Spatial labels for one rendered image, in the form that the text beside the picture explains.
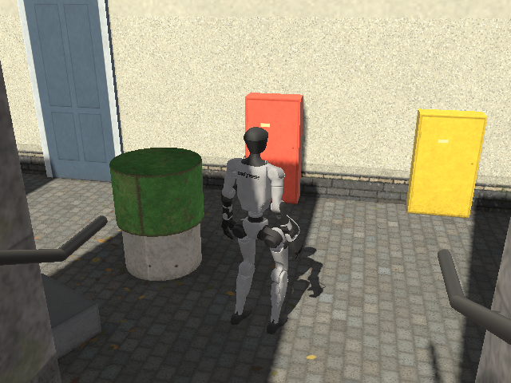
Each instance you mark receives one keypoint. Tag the robot shin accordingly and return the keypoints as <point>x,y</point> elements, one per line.
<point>243,285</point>
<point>278,292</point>

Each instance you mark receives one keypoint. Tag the robot left forearm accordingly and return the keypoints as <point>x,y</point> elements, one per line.
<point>227,207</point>

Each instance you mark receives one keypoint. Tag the right robot upper arm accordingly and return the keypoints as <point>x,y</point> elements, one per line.
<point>276,175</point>

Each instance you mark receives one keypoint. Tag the right robot shin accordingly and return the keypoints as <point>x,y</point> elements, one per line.
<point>278,292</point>

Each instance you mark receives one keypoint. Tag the left robot hand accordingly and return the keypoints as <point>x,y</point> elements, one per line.
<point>228,223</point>

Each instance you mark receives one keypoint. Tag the robot right forearm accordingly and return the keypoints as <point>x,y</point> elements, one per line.
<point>285,223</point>

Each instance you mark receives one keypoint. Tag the left robot upper arm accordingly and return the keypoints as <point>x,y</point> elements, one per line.
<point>230,178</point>

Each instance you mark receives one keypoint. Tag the left robot shin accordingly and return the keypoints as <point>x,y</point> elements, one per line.
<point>243,285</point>

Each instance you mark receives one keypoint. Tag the right robot hand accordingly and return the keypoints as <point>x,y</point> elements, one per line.
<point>295,246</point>

